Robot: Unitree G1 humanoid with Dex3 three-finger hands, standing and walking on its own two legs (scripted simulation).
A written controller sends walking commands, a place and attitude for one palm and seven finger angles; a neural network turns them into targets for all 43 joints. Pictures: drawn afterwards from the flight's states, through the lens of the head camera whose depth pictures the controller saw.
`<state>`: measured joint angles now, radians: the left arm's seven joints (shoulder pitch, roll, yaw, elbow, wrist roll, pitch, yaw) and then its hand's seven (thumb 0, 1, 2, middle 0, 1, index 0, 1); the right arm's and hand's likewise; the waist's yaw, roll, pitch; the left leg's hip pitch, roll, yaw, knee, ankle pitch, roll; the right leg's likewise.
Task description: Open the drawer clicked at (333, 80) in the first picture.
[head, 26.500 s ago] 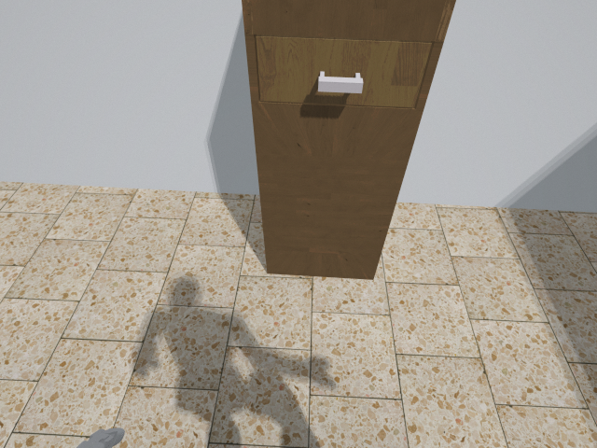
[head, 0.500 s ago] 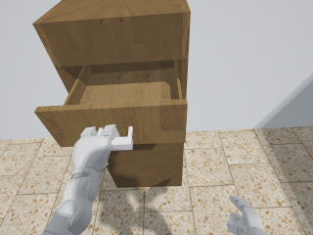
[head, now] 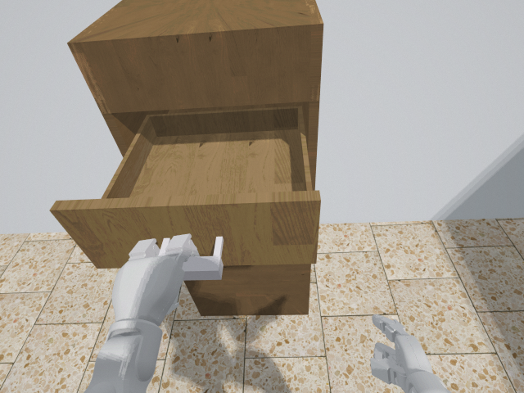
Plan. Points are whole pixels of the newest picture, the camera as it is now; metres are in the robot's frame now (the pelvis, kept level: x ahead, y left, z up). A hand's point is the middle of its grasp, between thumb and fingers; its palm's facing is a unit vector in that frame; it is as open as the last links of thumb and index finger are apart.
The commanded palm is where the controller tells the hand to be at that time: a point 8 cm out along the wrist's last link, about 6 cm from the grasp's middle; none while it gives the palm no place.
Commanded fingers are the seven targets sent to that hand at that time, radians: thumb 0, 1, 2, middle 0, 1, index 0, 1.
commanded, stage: pull the drawer open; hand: left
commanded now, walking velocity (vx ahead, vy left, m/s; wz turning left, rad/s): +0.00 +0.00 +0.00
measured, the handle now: (189, 256) +0.28 +0.16 +0.09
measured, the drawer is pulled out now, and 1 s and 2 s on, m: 0.26 0.30 0.29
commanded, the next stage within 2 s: open the thumb to release the handle in 0.68 s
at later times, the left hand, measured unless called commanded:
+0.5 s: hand (164, 323) +0.19 +0.17 +0.06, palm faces +0.08 -0.18 -0.98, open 5.5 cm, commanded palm +0.14 +0.15 +0.12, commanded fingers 0.00 0.90 0.90 -0.40 -1.35 -0.40 -1.35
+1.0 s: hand (151, 312) +0.20 +0.19 +0.07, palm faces +0.10 -0.17 -0.98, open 6.5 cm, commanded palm +0.15 +0.20 +0.12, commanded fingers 0.00 0.06 0.54 -0.34 -1.26 -0.34 -1.26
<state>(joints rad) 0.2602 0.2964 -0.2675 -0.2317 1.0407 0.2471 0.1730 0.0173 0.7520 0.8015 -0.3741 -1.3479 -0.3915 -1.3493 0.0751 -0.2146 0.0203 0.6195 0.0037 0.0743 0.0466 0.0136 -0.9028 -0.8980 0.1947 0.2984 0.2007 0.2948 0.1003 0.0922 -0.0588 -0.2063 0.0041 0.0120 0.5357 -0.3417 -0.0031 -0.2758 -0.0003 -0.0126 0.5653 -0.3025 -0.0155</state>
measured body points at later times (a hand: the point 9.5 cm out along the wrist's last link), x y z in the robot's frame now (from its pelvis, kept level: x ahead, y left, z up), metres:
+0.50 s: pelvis +0.00 -0.01 -0.01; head -0.01 -0.05 +0.44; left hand +0.18 +0.18 +0.11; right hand +0.23 -0.19 -0.09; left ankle -0.04 +0.12 -0.73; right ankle +0.00 -0.11 -0.73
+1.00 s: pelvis +0.00 +0.00 +0.00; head +0.00 -0.05 +0.44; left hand +0.19 +0.20 +0.12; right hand +0.23 -0.19 -0.10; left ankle -0.04 +0.12 -0.73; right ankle +0.00 -0.11 -0.73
